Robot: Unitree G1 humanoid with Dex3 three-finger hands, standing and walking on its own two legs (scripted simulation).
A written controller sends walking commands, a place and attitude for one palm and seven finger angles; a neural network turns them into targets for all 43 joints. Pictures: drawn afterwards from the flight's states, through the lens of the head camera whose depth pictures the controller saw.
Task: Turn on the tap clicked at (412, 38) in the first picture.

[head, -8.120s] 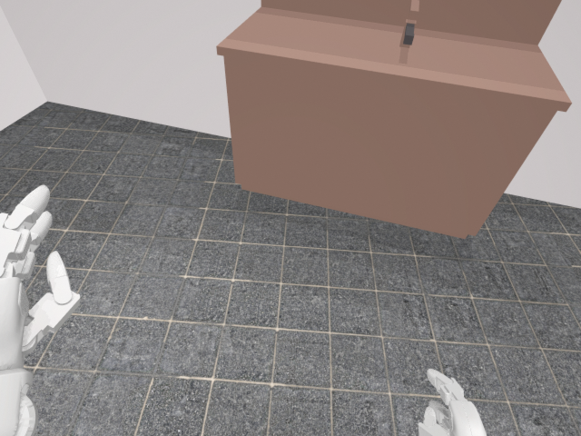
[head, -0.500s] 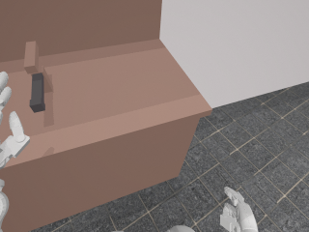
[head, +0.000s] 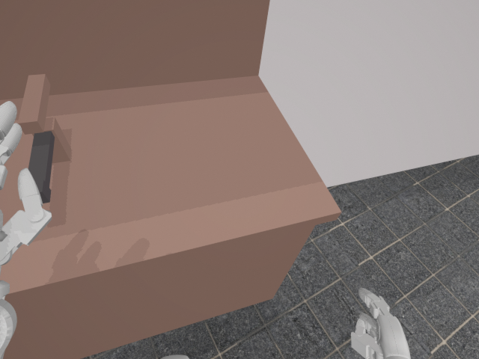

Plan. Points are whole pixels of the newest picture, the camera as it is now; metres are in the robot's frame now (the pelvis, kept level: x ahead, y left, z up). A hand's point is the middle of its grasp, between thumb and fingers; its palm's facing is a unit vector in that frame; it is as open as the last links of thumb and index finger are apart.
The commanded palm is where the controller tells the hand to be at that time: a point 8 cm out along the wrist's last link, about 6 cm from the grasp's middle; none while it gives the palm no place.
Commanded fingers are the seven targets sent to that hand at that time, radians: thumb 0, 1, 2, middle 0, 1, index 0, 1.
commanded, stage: come to a stop and stand still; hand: left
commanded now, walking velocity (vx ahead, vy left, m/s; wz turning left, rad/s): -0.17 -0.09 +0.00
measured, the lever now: (36, 192) +0.32 +0.35 +0.08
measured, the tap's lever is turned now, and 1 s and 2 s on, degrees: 0 0 0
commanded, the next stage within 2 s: none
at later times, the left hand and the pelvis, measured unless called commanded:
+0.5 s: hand (21, 193) +0.24 +0.27 +0.20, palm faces +0.44 -0.77 -0.47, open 7.4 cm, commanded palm +0.16 +0.28 +0.19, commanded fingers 0.00 0.90 0.90 -0.20 -0.30 -0.20 -0.30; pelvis +0.00 +0.00 +0.02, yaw +0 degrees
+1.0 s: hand out of the picture +0.15 +0.32 +0.20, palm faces +0.50 -0.82 -0.30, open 7.4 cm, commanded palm +0.09 +0.34 +0.19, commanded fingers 0.00 0.90 0.90 -0.20 -0.30 -0.20 -0.30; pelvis -0.06 +0.06 +0.01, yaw +1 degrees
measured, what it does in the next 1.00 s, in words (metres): shifts its weight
